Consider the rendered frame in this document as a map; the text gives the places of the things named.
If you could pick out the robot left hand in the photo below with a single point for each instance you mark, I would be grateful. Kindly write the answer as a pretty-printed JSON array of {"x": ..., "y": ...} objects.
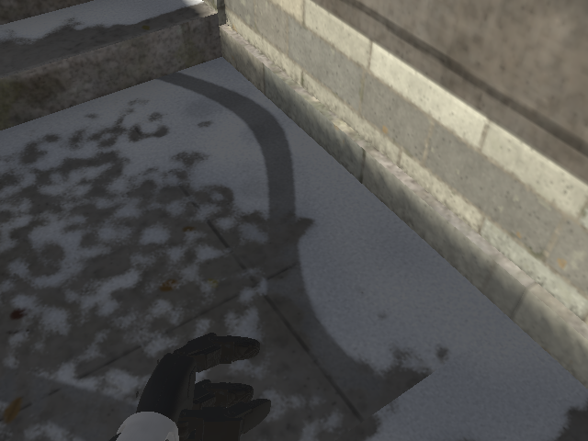
[{"x": 172, "y": 392}]

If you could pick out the left robot forearm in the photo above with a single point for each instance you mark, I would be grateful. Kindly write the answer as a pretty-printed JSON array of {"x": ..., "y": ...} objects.
[{"x": 147, "y": 426}]

